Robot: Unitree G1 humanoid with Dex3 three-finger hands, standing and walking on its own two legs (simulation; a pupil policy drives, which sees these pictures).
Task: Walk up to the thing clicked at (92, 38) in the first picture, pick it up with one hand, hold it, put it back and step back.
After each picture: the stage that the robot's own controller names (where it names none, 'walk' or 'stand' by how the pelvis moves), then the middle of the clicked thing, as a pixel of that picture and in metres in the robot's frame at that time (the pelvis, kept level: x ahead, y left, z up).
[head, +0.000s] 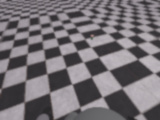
stand; (92, 37) +1.95 -0.06 -0.72
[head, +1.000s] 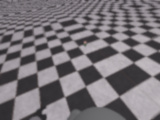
walk; (85, 44) +1.81 +0.24 -0.69
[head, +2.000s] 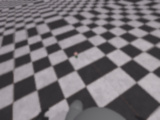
walk; (76, 55) +1.21 +0.38 -0.72
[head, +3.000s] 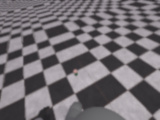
walk; (75, 72) +0.80 +0.29 -0.72
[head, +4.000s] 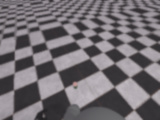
walk; (75, 85) +0.55 +0.22 -0.71
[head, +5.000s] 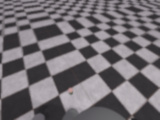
stand; (70, 91) +0.43 +0.21 -0.71
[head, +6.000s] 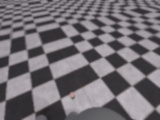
stand; (72, 95) +0.39 +0.22 -0.72
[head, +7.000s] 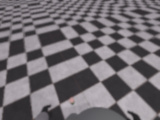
stand; (72, 101) +0.32 +0.22 -0.72
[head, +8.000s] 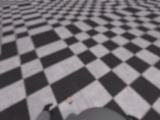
stand; (69, 100) +0.33 +0.24 -0.73
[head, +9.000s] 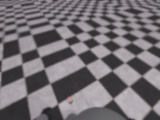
stand; (70, 100) +0.34 +0.24 -0.73
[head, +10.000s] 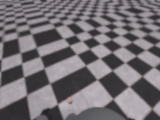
stand; (70, 100) +0.33 +0.24 -0.73
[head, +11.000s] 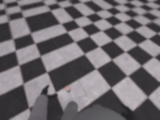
go down; (68, 89) +0.36 +0.23 -0.68
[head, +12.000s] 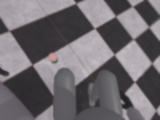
go down; (53, 58) +0.41 +0.28 -0.29
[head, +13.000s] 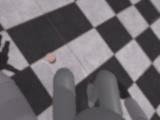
close in; (51, 58) +0.40 +0.29 -0.28
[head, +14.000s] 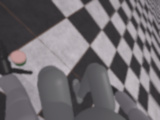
close; (19, 59) +0.38 +0.32 -0.21
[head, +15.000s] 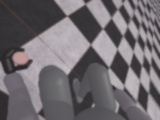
lift; (21, 59) +0.37 +0.31 -0.22
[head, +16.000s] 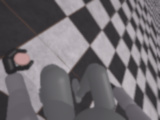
lift; (22, 60) +0.36 +0.31 -0.22
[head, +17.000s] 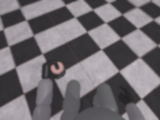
lift; (59, 70) +0.32 +0.22 -0.02
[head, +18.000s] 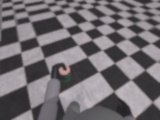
hold; (65, 74) +0.32 +0.18 +0.00
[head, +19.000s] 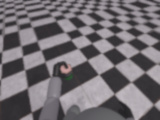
hold; (67, 72) +0.34 +0.17 +0.02
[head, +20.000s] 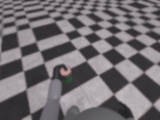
crouch; (66, 74) +0.33 +0.17 +0.00
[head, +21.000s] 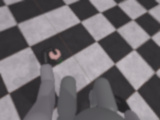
crouch; (56, 57) +0.43 +0.23 -0.09
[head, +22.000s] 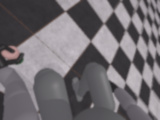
lower; (14, 56) +0.40 +0.33 -0.22
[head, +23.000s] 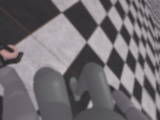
lower; (12, 55) +0.40 +0.33 -0.23
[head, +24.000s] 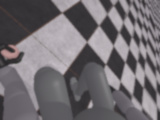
lower; (13, 55) +0.40 +0.33 -0.22
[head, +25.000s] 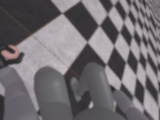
lower; (13, 55) +0.40 +0.33 -0.22
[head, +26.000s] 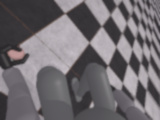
loosen; (18, 56) +0.39 +0.32 -0.22
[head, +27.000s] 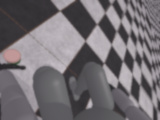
withdraw; (13, 57) +0.38 +0.32 -0.23
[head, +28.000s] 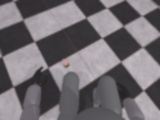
walk; (65, 63) +0.44 +0.25 -0.36
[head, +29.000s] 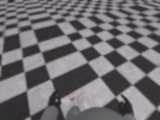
stand; (71, 97) +0.36 +0.19 -0.66
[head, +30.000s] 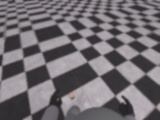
stand; (71, 96) +0.37 +0.20 -0.67
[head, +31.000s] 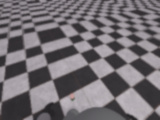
stand; (72, 97) +0.37 +0.20 -0.70
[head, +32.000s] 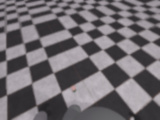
walk; (73, 89) +0.41 +0.20 -0.71
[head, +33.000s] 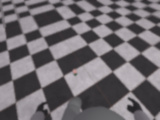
walk; (75, 72) +0.61 +0.22 -0.69
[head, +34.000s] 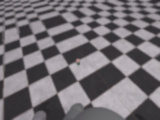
walk; (78, 62) +0.93 +0.24 -0.70
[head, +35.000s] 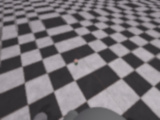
stand; (76, 62) +0.98 +0.22 -0.71
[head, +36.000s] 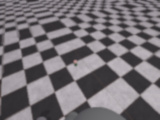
stand; (75, 63) +1.02 +0.25 -0.73
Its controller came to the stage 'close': yes
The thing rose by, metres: 0.71
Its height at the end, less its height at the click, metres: +0.00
